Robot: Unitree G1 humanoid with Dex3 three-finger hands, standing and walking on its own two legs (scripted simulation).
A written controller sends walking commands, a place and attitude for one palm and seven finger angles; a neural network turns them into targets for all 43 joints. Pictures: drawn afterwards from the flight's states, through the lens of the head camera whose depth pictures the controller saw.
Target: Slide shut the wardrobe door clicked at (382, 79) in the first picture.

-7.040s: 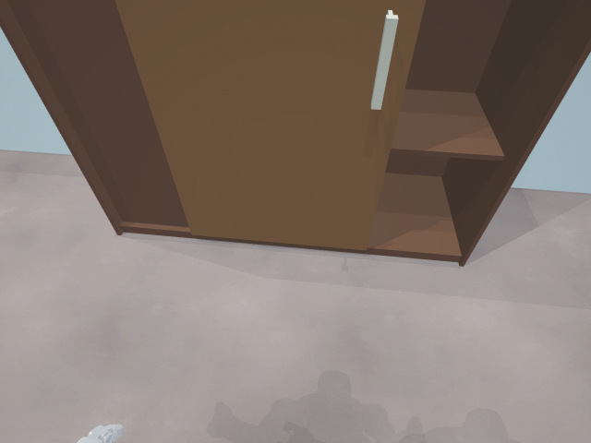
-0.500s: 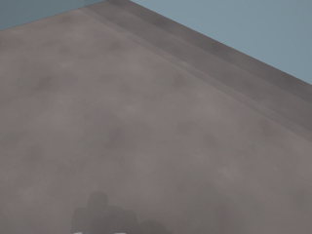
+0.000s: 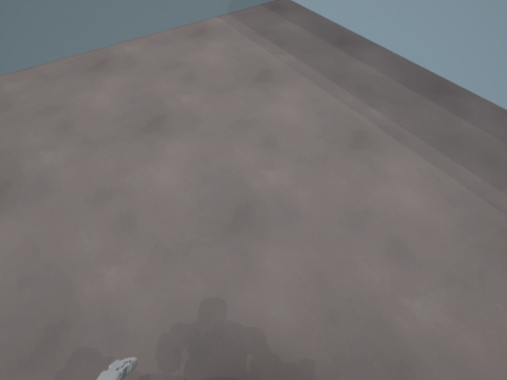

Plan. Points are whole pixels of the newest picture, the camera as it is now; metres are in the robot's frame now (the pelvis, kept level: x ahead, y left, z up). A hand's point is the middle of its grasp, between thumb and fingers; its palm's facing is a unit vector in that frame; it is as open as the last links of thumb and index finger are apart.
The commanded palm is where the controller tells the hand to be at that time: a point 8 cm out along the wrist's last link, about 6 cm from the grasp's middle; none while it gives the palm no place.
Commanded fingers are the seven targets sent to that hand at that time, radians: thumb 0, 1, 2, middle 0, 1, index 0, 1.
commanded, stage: turn to face it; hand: left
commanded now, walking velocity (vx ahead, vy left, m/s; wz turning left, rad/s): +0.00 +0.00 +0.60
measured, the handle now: out of the picture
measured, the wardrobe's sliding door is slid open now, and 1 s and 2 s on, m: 0.40 0.40 0.40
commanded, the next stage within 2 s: none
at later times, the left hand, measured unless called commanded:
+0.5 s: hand out of the picture -0.06 +0.23 -0.19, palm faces +0.37 -0.90 -0.25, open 7.4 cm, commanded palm none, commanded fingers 0.00 0.90 0.90 -0.20 -0.30 -0.20 -0.30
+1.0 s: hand out of the picture +0.05 +0.27 -0.14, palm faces +0.55 -0.79 -0.28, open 7.4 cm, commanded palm none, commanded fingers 0.00 0.90 0.90 -0.20 -0.30 -0.20 -0.30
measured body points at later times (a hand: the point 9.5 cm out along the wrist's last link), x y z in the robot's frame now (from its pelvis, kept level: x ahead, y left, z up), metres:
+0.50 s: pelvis -0.01 +0.02 -0.02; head +0.04 +0.06 +0.43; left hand -0.07 +0.28 -0.17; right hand +0.20 -0.19 -0.14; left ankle -0.05 +0.11 -0.74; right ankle -0.01 -0.14 -0.72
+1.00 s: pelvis +0.03 +0.01 -0.01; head +0.08 +0.02 +0.44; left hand +0.02 +0.31 -0.12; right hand +0.20 -0.18 -0.16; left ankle -0.05 +0.11 -0.74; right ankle +0.10 -0.08 -0.74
